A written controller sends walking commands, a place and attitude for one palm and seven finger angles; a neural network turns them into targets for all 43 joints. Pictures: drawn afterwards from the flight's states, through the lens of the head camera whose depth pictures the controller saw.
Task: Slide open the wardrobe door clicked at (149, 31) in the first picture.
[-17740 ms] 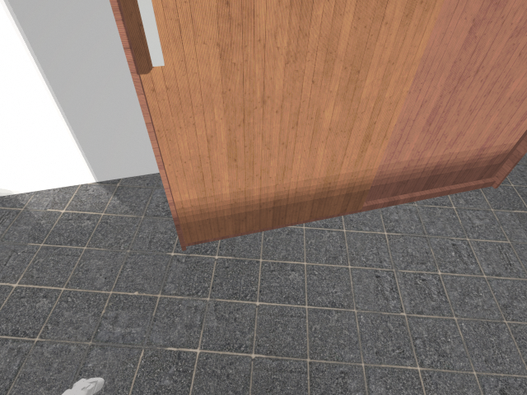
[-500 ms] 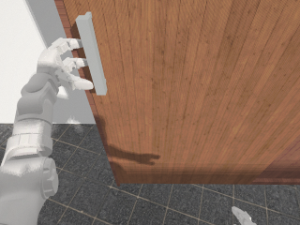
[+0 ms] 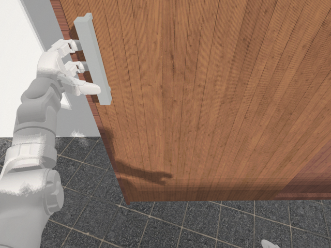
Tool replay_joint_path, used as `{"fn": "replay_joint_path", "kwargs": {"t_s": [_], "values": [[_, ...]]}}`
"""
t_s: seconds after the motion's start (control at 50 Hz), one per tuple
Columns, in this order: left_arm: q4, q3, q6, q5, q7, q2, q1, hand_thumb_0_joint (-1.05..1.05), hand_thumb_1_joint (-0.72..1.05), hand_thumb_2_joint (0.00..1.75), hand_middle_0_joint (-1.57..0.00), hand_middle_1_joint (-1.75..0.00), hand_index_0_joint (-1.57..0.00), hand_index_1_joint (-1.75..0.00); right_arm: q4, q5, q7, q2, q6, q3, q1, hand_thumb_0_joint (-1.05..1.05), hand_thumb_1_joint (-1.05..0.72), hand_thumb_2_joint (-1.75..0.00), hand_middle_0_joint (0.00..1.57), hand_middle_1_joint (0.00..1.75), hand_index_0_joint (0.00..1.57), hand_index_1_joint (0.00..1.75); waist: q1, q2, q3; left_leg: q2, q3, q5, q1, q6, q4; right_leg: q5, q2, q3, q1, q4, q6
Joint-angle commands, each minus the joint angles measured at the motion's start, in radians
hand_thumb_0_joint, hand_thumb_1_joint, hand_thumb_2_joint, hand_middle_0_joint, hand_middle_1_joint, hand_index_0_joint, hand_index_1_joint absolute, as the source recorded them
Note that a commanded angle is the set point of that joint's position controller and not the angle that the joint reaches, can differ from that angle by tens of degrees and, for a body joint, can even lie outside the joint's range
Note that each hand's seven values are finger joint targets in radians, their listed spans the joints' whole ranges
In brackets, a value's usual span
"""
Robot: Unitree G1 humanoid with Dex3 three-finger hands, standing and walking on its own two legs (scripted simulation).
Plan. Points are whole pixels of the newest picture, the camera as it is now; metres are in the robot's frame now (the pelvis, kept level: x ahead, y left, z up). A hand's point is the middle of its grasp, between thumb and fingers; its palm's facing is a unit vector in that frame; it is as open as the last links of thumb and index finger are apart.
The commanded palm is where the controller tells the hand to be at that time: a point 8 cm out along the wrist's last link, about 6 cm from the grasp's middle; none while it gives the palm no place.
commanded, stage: feel for the door with the fingertips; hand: left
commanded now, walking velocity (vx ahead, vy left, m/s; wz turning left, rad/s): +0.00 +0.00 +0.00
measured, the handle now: (98, 62) +0.50 +0.18 +0.22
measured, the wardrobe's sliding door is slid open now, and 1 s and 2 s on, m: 0.00 0.00 0.00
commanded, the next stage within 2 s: slide the fingers in behind the handle in 0.12 s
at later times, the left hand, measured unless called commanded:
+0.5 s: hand (84, 70) +0.45 +0.20 +0.23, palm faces +0.04 -1.00 -0.01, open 13.8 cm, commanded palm +0.42 +0.25 +0.22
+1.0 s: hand (90, 72) +0.44 +0.19 +0.23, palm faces +0.04 -1.00 -0.01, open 14.0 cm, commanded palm +0.42 +0.23 +0.22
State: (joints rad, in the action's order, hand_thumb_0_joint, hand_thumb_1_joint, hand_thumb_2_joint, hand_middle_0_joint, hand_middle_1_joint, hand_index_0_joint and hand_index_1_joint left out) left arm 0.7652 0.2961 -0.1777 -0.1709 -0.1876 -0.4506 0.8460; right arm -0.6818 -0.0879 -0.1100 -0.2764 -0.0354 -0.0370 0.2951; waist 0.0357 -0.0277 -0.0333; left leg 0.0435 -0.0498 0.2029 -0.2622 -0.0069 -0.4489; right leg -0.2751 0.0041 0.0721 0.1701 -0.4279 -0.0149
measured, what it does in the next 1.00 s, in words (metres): stands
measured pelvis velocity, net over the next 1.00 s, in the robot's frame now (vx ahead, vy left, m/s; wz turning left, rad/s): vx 0.00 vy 0.01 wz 0.00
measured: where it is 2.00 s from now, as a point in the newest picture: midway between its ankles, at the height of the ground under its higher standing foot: outside the picture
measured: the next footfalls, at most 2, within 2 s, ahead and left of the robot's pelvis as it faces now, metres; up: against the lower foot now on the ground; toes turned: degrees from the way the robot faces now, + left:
none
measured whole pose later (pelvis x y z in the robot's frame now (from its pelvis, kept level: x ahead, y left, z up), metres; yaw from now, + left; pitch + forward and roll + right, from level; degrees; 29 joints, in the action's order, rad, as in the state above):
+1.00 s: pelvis +0.00 +0.01 +0.00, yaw +0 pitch +1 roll +0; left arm 0.74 0.24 -0.19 -0.17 -0.14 -0.38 0.86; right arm -0.67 -0.09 -0.10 -0.26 -0.05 -0.04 0.27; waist 0.02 -0.03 -0.04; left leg 0.03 -0.05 0.20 -0.27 0.00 -0.46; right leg -0.27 0.01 0.07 0.17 -0.43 0.00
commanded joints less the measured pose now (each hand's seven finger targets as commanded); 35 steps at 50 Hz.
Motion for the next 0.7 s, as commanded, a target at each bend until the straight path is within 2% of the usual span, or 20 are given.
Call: {"fn": "replay_joint_path", "kwargs": {"t_s": [0.0, 0.04, 0.1, 0.12, 0.16, 0.2, 0.24, 0.3, 0.34, 0.36, 0.42, 0.44, 0.5, 0.54, 0.56, 0.6, 0.62, 0.64, 0.66, 0.68], "values": [[-0.123, 0.030, 0.077, -0.007, -0.016, -0.242, 0.561, 0.00, -0.50, 0.30, -0.30, -1.20, -0.30, -1.20, 0.106, 0.005, -0.015, -0.140, -0.054, 0.050, -0.022, 0.00, -0.90, -0.90, 0.20, 0.30, 0.20, 0.30, 0.025, -0.007, -0.262, -0.036, 0.038, -0.169, 0.186, 0.055, 0.007, 0.296, -0.006, -0.047, 0.059, 0.063, 0.001], [-0.105, 0.017, 0.091, -0.002, -0.014, -0.236, 0.590, 0.00, -0.50, 0.30, -0.30, -1.20, -0.30, -1.20, 0.102, 0.008, -0.014, -0.143, -0.055, 0.053, -0.007, 0.00, -0.90, -0.90, 0.20, 0.30, 0.20, 0.30, 0.034, -0.006, -0.269, -0.037, 0.041, -0.180, 0.186, 0.056, 0.000, 0.297, -0.004, -0.043, 0.059, 0.061, 0.000], [-0.078, 0.047, 0.116, 0.004, -0.014, -0.274, 0.610, 0.00, -0.50, 0.30, -0.30, -1.20, -0.30, -1.20, 0.100, 0.009, -0.011, -0.147, -0.057, 0.056, 0.007, 0.00, -0.90, -0.90, 0.20, 0.30, 0.20, 0.30, 0.028, -0.014, -0.296, -0.036, 0.042, -0.184, 0.181, 0.055, -0.004, 0.307, -0.006, -0.048, 0.056, 0.052, 0.000], [-0.075, 0.027, 0.127, 0.003, -0.017, -0.253, 0.636, 0.00, -0.50, 0.30, -0.30, -1.20, -0.30, -1.20, 0.097, 0.010, -0.012, -0.145, -0.060, 0.055, 0.011, 0.00, -0.90, -0.90, 0.20, 0.30, 0.20, 0.30, 0.042, 0.005, -0.290, -0.036, 0.044, -0.182, 0.180, 0.056, -0.004, 0.305, -0.007, -0.045, 0.064, 0.051, 0.002], [-0.086, 0.046, 0.149, 0.000, -0.018, -0.279, 0.639, 0.00, -0.50, 0.30, -0.30, -1.20, -0.30, -1.20, 0.097, 0.011, -0.009, -0.150, -0.066, 0.058, 0.019, 0.00, -0.90, -0.90, 0.20, 0.30, 0.20, 0.30, 0.035, 0.013, -0.316, -0.034, 0.044, -0.191, 0.184, 0.058, -0.009, 0.316, -0.008, -0.048, 0.052, 0.047, 0.004], [-0.046, 0.048, 0.155, 0.000, -0.021, -0.273, 0.629, 0.00, -0.50, 0.30, -0.30, -1.20, -0.30, -1.20, 0.090, 0.010, -0.009, -0.148, -0.066, 0.057, 0.024, 0.00, -0.90, -0.90, 0.20, 0.30, 0.20, 0.30, 0.034, 0.005, -0.293, -0.034, 0.045, -0.181, 0.181, 0.056, -0.008, 0.301, -0.010, -0.045, 0.069, 0.047, 0.001], [-0.048, 0.004, 0.167, -0.004, -0.024, -0.227, 0.659, 0.00, -0.50, 0.30, -0.30, -1.20, -0.30, -1.20, 0.089, 0.011, -0.009, -0.149, -0.071, 0.058, 0.032, 0.00, -0.90, -0.90, 0.20, 0.30, 0.20, 0.30, 0.050, 0.009, -0.285, -0.031, 0.048, -0.174, 0.186, 0.057, -0.012, 0.278, -0.010, -0.039, 0.084, 0.049, 0.001], [-0.059, 0.014, 0.168, -0.004, -0.022, -0.228, 0.649, 0.00, -0.50, 0.30, -0.30, -1.20, -0.30, -1.20, 0.090, 0.009, -0.007, -0.148, -0.079, 0.057, 0.027, 0.00, -0.90, -0.90, 0.20, 0.30, 0.20, 0.30, 0.038, -0.037, -0.291, -0.030, 0.052, -0.161, 0.201, 0.053, -0.005, 0.254, -0.014, -0.042, 0.102, 0.050, -0.002], [-0.082, 0.011, 0.175, -0.011, -0.020, -0.220, 0.628, 0.00, -0.50, 0.30, -0.30, -1.20, -0.30, -1.20, 0.095, 0.011, -0.005, -0.149, -0.083, 0.057, 0.030, 0.00, -0.90, -0.90, 0.20, 0.30, 0.20, 0.30, 0.033, -0.021, -0.305, -0.029, 0.054, -0.174, 0.204, 0.054, -0.006, 0.255, -0.014, -0.036, 0.083, 0.049, -0.004], [-0.104, 0.032, 0.175, -0.009, -0.019, -0.240, 0.617, 0.00, -0.50, 0.30, -0.30, -1.20, -0.30, -1.20, 0.097, 0.010, -0.002, -0.150, -0.085, 0.058, 0.026, 0.00, -0.90, -0.90, 0.20, 0.30, 0.20, 0.30, 0.024, -0.026, -0.327, -0.028, 0.058, -0.190, 0.216, 0.052, -0.006, 0.272, -0.017, -0.038, 0.078, 0.044, -0.006], [-0.132, 0.010, 0.165, -0.014, -0.017, -0.198, 0.595, 0.00, -0.50, 0.30, -0.30, -1.20, -0.30, -1.20, 0.104, 0.008, 0.001, -0.143, -0.091, 0.056, 0.014, 0.00, -0.90, -0.90, 0.20, 0.30, 0.20, 0.30, 0.022, -0.027, -0.310, -0.023, 0.059, -0.181, 0.228, 0.048, 0.003, 0.252, -0.020, -0.031, 0.093, 0.047, -0.006], [-0.170, 0.017, 0.171, -0.020, -0.013, -0.200, 0.574, 0.00, -0.50, 0.30, -0.30, -1.20, -0.30, -1.20, 0.112, 0.009, 0.001, -0.144, -0.093, 0.058, 0.014, 0.00, -0.90, -0.90, 0.20, 0.30, 0.20, 0.30, 0.014, -0.023, -0.327, -0.023, 0.060, -0.200, 0.237, 0.050, 0.001, 0.259, -0.020, -0.028, 0.070, 0.046, -0.009], [-0.174, 0.033, 0.143, -0.019, -0.003, -0.205, 0.551, 0.00, -0.50, 0.30, -0.30, -1.20, -0.30, -1.20, 0.113, 0.007, 0.003, -0.141, -0.093, 0.055, -0.001, 0.00, -0.90, -0.90, 0.20, 0.30, 0.20, 0.30, 0.008, 0.004, -0.295, -0.021, 0.060, -0.180, 0.219, 0.050, 0.012, 0.249, -0.022, -0.029, 0.080, 0.051, -0.006], [-0.191, 0.041, 0.129, -0.015, 0.011, -0.209, 0.504, 0.00, -0.50, 0.30, -0.30, -1.20, -0.30, -1.20, 0.121, 0.007, 0.005, -0.140, -0.089, 0.055, -0.007, 0.00, -0.90, -0.90, 0.20, 0.30, 0.20, 0.30, -0.006, 0.010, -0.292, -0.022, 0.053, -0.196, 0.207, 0.052, 0.014, 0.257, -0.020, -0.027, 0.050, 0.051, -0.009], [-0.229, 0.048, 0.122, -0.012, 0.019, -0.211, 0.498, 0.00, -0.50, 0.30, -0.30, -1.20, -0.30, -1.20, 0.129, 0.006, 0.008, -0.137, -0.089, 0.053, -0.021, 0.00, -0.90, -0.90, 0.20, 0.30, 0.20, 0.30, -0.014, -0.023, -0.304, -0.023, 0.053, -0.206, 0.213, 0.050, 0.018, 0.271, -0.019, -0.030, 0.048, 0.048, -0.009], [-0.241, 0.054, 0.103, -0.004, 0.033, -0.208, 0.475, 0.00, -0.50, 0.30, -0.30, -1.20, -0.30, -1.20, 0.136, 0.007, 0.010, -0.132, -0.085, 0.052, -0.030, 0.00, -0.90, -0.90, 0.20, 0.30, 0.20, 0.30, -0.019, -0.014, -0.302, -0.021, 0.049, -0.216, 0.212, 0.048, 0.019, 0.280, -0.019, -0.030, 0.042, 0.048, -0.008], [-0.239, 0.023, 0.094, -0.001, 0.036, -0.179, 0.491, 0.00, -0.50, 0.30, -0.30, -1.20, -0.30, -1.20, 0.132, 0.005, 0.009, -0.130, -0.081, 0.050, -0.034, 0.00, -0.90, -0.90, 0.20, 0.30, 0.20, 0.30, -0.004, 0.011, -0.275, -0.019, 0.049, -0.195, 0.206, 0.048, 0.025, 0.260, -0.021, -0.027, 0.057, 0.053, -0.006], [-0.240, 0.017, 0.092, -0.004, 0.042, -0.171, 0.486, 0.00, -0.50, 0.30, -0.30, -1.20, -0.30, -1.20, 0.133, 0.005, 0.008, -0.129, -0.078, 0.051, -0.032, 0.00, -0.90, -0.90, 0.20, 0.30, 0.20, 0.30, -0.005, 0.017, -0.261, -0.018, 0.049, -0.187, 0.197, 0.049, 0.025, 0.244, -0.019, -0.025, 0.049, 0.059, -0.007], [-0.259, 0.008, 0.086, -0.003, 0.045, -0.162, 0.516, 0.00, -0.50, 0.30, -0.30, -1.20, -0.30, -1.20, 0.134, 0.006, 0.008, -0.130, -0.081, 0.050, -0.041, 0.00, -0.90, -0.90, 0.20, 0.30, 0.20, 0.30, 0.003, 0.004, -0.260, -0.018, 0.050, -0.176, 0.206, 0.050, 0.028, 0.241, -0.020, -0.029, 0.067, 0.061, -0.005], [-0.250, 0.042, 0.081, 0.002, 0.052, -0.202, 0.515, 0.00, -0.50, 0.30, -0.30, -1.20, -0.30, -1.20, 0.129, 0.008, 0.006, -0.132, -0.078, 0.051, -0.036, 0.00, -0.90, -0.90, 0.20, 0.30, 0.20, 0.30, -0.003, 0.015, -0.267, -0.019, 0.052, -0.177, 0.204, 0.050, 0.027, 0.245, -0.020, -0.031, 0.058, 0.062, -0.006]]}}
